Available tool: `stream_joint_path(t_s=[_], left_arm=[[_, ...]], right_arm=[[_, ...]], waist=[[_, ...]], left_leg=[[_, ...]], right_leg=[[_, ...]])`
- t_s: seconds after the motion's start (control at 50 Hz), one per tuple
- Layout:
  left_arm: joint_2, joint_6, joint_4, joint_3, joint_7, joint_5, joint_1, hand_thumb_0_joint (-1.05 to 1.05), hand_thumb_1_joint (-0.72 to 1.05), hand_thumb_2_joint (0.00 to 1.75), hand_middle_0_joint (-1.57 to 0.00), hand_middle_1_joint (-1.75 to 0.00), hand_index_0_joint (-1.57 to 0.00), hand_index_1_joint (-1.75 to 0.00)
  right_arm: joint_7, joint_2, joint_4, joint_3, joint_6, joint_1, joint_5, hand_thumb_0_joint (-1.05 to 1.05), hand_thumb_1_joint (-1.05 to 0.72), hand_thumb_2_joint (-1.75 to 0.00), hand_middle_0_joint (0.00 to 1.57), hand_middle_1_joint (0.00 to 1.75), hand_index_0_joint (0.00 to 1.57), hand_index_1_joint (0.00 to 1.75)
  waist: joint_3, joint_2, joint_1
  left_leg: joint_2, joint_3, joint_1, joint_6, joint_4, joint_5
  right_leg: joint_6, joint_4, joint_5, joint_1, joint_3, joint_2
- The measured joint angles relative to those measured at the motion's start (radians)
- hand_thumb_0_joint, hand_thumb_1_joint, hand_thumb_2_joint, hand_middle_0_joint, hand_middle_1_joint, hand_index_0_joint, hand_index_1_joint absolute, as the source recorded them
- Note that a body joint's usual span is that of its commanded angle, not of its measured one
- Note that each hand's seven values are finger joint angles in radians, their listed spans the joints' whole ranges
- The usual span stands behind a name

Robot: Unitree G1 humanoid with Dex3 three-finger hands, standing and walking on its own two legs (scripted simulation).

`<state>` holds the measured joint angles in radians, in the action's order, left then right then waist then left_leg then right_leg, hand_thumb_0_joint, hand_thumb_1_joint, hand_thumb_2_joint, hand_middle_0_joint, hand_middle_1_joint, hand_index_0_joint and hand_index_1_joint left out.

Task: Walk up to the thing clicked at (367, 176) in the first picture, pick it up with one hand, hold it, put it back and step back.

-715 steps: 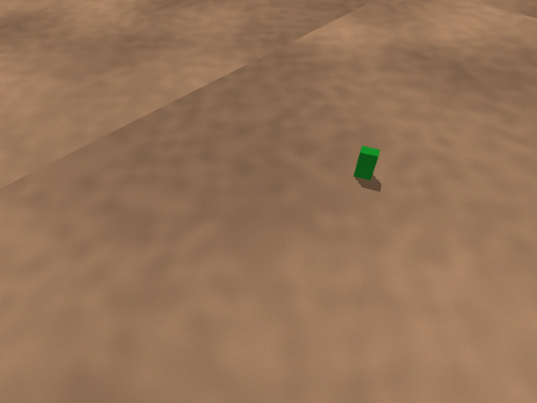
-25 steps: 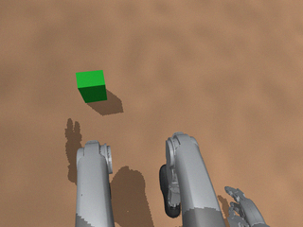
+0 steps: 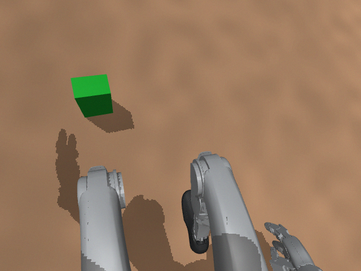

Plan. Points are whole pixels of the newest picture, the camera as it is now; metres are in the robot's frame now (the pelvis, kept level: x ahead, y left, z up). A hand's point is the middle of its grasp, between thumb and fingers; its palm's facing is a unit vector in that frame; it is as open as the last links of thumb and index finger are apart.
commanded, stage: approach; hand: left
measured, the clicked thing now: (94, 97) +0.55 +0.18 -0.30
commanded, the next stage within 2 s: close in in 0.60 s
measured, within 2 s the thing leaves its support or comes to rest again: neither
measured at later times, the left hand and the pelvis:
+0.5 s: hand (21, 86) +0.51 +0.31 -0.14, palm faces +0.07 -1.00 +0.02, open 17.5 cm; pelvis -0.01 +0.01 -0.05, yaw -4 degrees
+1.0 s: hand (73, 109) +0.50 +0.23 -0.26, palm faces +0.09 -0.99 +0.06, open 17.5 cm; pelvis -0.01 +0.02 -0.08, yaw -9 degrees
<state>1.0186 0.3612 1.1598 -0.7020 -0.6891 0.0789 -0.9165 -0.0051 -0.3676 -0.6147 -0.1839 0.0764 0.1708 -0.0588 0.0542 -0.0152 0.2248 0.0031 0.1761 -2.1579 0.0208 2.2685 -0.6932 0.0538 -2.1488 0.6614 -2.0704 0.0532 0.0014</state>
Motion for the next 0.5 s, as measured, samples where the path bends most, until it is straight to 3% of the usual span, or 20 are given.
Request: stream_joint_path(t_s=[0.14,0.24,0.38,0.5], left_arm=[[0.037,0.009,0.040,0.000,-0.003,-0.002,-0.029,-0.01,-0.58,0.00,-0.07,-0.08,-0.08,-0.05],[0.059,0.034,0.112,0.025,0.036,-0.005,-0.058,-0.01,-0.54,0.00,-0.07,-0.08,-0.08,-0.05],[-0.009,0.112,0.163,0.076,0.125,-0.013,-0.060,-0.01,-0.52,0.00,-0.06,-0.08,-0.07,-0.05],[-0.047,0.224,0.162,0.047,0.186,-0.037,-0.019,-0.01,-0.56,0.00,-0.07,-0.09,-0.08,-0.06]], right_arm=[[-0.003,-0.003,0.012,-0.023,-0.005,-0.009,-0.007,0.00,-0.89,-0.89,0.21,0.30,0.20,0.30],[-0.011,-0.011,0.028,-0.044,-0.012,-0.017,-0.023,0.00,-0.89,-0.89,0.21,0.30,0.20,0.30],[-0.036,-0.011,0.050,-0.086,-0.036,-0.036,-0.061,0.00,-0.89,-0.88,0.21,0.30,0.20,0.30],[-0.052,0.002,0.066,-0.142,-0.063,-0.089,-0.102,0.00,-0.89,-0.89,0.21,0.30,0.20,0.30]], waist=[[-0.019,-0.007,0.010],[-0.050,-0.016,0.018],[-0.111,-0.054,0.033],[-0.172,-0.102,0.078]], left_leg=[[0.000,0.006,-0.014,-0.005,0.017,0.002],[0.000,0.013,-0.037,-0.009,0.045,0.003],[0.002,0.033,-0.069,-0.007,0.107,-0.003],[0.004,0.066,-0.090,-0.002,0.169,-0.009]], right_leg=[[0.002,-0.008,-0.004,-0.009,0.005,-0.003],[0.002,-0.028,-0.008,-0.026,0.009,-0.008],[0.005,-0.074,-0.009,-0.051,0.020,-0.016],[0.017,-0.116,-0.014,-0.064,0.041,-0.028]])
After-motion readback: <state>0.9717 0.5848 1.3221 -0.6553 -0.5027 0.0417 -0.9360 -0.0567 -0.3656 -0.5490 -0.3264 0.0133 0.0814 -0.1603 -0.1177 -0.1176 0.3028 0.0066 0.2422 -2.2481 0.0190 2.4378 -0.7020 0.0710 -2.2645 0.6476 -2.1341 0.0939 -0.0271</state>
